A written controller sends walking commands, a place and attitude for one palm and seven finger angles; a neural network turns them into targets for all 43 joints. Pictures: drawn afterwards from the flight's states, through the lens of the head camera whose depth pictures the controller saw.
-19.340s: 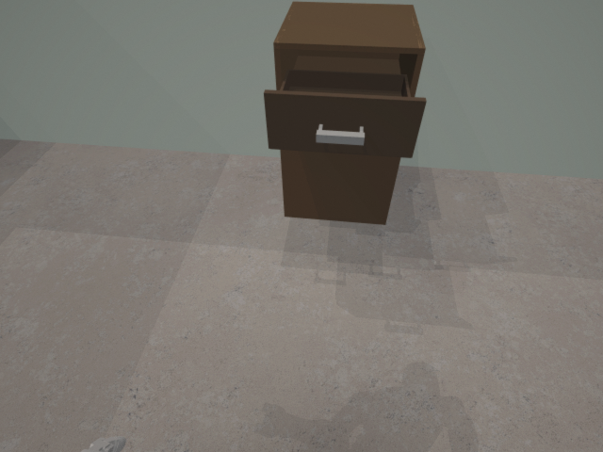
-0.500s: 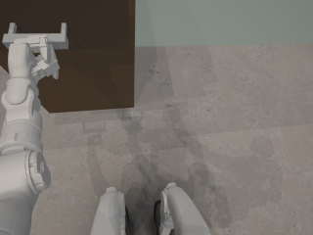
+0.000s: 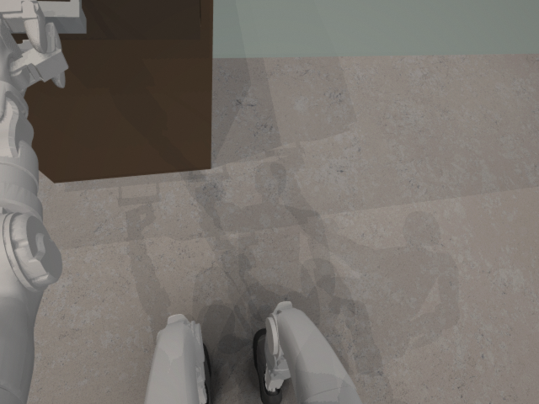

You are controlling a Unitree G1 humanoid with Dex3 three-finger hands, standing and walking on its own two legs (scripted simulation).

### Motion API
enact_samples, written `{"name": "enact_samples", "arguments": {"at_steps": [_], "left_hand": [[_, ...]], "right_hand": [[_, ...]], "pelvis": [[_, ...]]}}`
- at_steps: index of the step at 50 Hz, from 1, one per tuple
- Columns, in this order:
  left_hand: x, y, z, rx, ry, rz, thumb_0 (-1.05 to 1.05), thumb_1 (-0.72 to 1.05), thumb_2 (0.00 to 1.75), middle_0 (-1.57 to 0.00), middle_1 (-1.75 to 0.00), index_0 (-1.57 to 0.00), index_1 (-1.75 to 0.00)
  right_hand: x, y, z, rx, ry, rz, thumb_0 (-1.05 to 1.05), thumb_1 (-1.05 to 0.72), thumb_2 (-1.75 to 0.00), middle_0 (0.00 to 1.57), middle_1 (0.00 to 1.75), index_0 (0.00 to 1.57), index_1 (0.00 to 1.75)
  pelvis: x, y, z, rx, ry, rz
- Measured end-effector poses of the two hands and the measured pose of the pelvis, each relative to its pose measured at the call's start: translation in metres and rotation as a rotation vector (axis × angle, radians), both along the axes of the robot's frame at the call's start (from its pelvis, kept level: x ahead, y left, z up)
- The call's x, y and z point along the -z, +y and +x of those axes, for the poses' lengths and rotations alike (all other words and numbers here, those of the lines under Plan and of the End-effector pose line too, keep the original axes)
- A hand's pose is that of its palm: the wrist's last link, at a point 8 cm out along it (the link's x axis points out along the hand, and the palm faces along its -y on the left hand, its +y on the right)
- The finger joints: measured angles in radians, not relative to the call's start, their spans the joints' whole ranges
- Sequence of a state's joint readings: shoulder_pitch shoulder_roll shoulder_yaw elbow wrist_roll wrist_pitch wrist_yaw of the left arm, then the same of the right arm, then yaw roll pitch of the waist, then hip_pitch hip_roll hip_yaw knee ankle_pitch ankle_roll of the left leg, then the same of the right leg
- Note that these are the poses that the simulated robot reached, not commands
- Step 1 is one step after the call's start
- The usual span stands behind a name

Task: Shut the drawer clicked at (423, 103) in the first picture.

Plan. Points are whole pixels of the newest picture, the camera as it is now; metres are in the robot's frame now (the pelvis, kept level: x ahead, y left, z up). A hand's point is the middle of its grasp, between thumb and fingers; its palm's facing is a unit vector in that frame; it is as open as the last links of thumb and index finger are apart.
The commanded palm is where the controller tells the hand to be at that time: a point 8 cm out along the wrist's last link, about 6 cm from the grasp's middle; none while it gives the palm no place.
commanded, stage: push the drawer shut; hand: left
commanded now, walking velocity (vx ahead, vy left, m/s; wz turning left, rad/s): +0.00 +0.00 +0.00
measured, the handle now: (25, 3) +0.64 +0.25 +0.06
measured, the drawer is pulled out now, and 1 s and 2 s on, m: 0.03 0.00 0.00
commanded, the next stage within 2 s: pull the fist back off the drawer in 0.48 s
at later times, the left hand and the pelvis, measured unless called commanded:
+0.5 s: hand (46, 27) +0.61 +0.22 +0.06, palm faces +0.07 -1.00 -0.07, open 3.3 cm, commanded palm +0.65 +0.21 +0.06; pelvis -0.01 +0.00 -0.02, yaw -1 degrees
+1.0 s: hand (47, 28) +0.60 +0.22 +0.06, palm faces +0.05 -1.00 -0.04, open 3.3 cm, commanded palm +0.59 +0.21 +0.06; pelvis -0.01 +0.01 -0.01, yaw -2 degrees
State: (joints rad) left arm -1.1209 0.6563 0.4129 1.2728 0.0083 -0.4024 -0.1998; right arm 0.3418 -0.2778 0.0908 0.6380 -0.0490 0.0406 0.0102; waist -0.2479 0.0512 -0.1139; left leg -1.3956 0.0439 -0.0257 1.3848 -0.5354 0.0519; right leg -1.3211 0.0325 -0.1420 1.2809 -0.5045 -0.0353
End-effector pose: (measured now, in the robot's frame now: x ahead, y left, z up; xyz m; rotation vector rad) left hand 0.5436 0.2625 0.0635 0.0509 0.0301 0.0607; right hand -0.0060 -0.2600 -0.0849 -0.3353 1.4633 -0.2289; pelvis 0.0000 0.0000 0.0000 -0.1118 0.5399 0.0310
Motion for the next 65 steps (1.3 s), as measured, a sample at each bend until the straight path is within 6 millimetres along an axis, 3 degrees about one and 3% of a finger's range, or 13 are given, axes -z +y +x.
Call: {"name": "enact_samples", "arguments": {"at_steps": [14, 26, 46, 55, 65], "left_hand": [[0.000, 0.002, 0.035, -0.007, -0.003, -0.001, 0.06, 0.73, 0.91, -1.40, -1.60, -1.40, -1.60], [0.000, 0.013, 0.038, -0.006, 0.009, 0.014, 0.04, 0.59, 0.91, -1.40, -1.60, -1.40, -1.60], [0.000, 0.015, 0.039, 0.011, 0.015, -0.002, 0.05, 0.60, 0.88, -1.40, -1.60, -1.40, -1.60], [0.000, 0.006, 0.032, -0.004, 0.008, -0.027, 0.04, 0.74, 0.87, -1.40, -1.60, -1.40, -1.60], [-0.007, 0.006, 0.018, -0.022, 0.034, -0.018, 0.02, 0.87, 0.89, -1.40, -1.60, -1.40, -1.60]], "right_hand": [[-0.003, 0.010, -0.036, 0.044, 0.093, -0.019, 0.00, -0.91, -0.89, 0.21, 0.30, 0.21, 0.30], [-0.004, 0.017, -0.053, 0.052, 0.125, -0.025, 0.00, -0.91, -0.89, 0.21, 0.30, 0.21, 0.30], [-0.007, 0.026, -0.061, 0.055, 0.100, -0.030, 0.00, -0.91, -0.89, 0.21, 0.30, 0.21, 0.30], [-0.012, 0.033, -0.049, 0.077, 0.096, 0.021, 0.00, -0.91, -0.89, 0.21, 0.30, 0.21, 0.30], [-0.017, 0.023, -0.003, 0.050, 0.041, 0.059, 0.00, -0.91, -0.89, 0.21, 0.30, 0.21, 0.30]], "pelvis": [[0.010, 0.003, -0.004, 0.003, 0.046, -0.019], [0.016, 0.001, -0.011, -0.002, 0.064, -0.033], [0.017, 0.008, -0.016, 0.008, 0.061, -0.044], [0.004, 0.010, -0.004, 0.018, 0.046, -0.030], [-0.016, 0.008, 0.021, 0.019, 0.011, -0.005]]}}
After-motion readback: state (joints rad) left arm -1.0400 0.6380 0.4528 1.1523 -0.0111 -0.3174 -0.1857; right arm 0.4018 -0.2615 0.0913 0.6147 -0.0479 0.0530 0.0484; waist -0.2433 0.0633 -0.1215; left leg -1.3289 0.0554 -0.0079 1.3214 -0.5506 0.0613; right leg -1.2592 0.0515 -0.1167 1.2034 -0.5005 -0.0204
